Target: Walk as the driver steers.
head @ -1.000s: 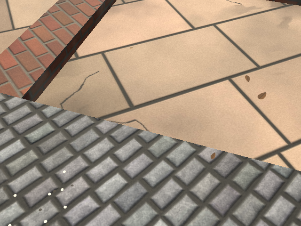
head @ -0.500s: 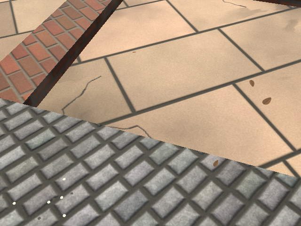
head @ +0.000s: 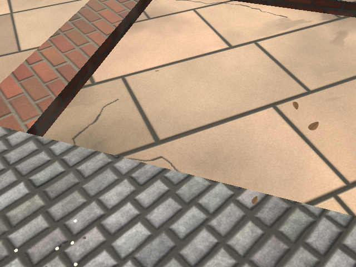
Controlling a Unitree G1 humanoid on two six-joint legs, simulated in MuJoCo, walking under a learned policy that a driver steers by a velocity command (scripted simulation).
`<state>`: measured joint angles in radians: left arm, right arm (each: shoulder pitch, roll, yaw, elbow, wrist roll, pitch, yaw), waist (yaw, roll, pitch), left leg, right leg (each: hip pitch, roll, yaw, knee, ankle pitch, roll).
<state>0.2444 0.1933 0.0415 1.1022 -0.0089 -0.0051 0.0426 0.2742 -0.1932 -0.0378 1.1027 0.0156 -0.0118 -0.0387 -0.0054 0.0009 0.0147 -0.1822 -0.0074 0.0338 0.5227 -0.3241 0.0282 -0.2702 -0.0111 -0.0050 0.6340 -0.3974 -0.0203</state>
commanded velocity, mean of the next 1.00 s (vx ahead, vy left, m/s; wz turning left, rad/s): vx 0.21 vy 0.00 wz -0.15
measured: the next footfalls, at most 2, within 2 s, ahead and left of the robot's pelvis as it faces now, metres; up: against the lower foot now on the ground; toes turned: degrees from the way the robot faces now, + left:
left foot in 0.62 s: +0.39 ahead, +0.08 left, +0.00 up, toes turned +1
right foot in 1.04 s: +0.31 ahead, -0.17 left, +0.00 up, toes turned -17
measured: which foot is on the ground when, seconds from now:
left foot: down 0.00-0.18, up 0.20-0.60, down 0.62-1.00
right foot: down 0.00-0.62, up 0.64-1.00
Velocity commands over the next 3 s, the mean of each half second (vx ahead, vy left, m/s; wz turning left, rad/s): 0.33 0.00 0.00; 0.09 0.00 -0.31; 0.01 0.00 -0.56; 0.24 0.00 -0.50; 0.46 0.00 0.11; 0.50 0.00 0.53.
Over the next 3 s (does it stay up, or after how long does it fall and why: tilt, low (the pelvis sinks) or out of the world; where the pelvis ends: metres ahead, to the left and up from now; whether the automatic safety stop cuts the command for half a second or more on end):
stays up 0.97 -0.46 -0.12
